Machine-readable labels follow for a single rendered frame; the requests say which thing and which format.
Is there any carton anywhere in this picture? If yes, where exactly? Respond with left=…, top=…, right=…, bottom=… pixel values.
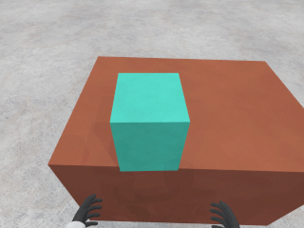
left=109, top=73, right=190, bottom=172

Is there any robot right hand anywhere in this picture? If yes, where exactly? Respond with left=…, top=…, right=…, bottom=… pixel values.
left=209, top=201, right=240, bottom=228

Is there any pedestal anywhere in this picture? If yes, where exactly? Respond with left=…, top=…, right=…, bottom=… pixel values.
left=47, top=56, right=304, bottom=226

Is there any robot left hand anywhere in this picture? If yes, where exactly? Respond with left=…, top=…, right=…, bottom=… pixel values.
left=72, top=194, right=103, bottom=228

